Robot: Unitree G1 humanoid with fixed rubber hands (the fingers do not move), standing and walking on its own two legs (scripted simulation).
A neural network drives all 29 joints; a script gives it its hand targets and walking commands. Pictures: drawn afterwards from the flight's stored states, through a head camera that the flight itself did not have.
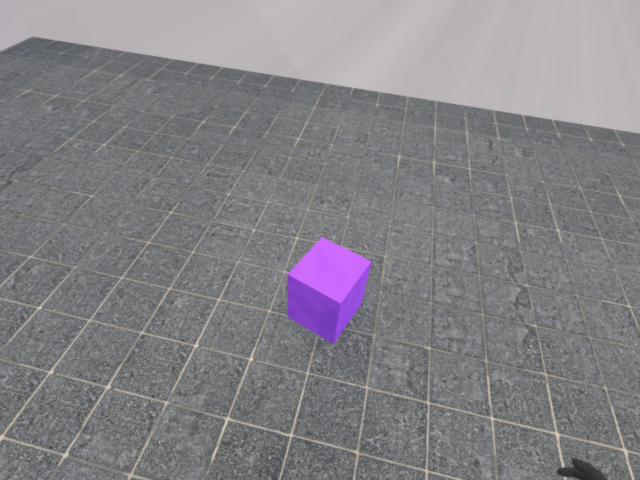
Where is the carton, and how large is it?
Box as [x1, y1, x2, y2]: [288, 237, 371, 343]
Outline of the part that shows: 322,237 288,273 288,316 333,343 361,302 371,261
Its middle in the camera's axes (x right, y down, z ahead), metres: +0.03 +0.16 +1.37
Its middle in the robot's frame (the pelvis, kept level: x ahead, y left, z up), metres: +0.88 -0.03 -0.63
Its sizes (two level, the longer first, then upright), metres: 0.210 0.200 0.250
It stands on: the floor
